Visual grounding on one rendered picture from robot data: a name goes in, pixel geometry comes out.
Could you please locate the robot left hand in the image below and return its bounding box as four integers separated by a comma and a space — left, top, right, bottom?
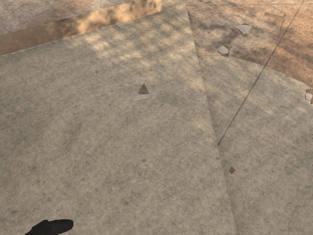
24, 219, 73, 235

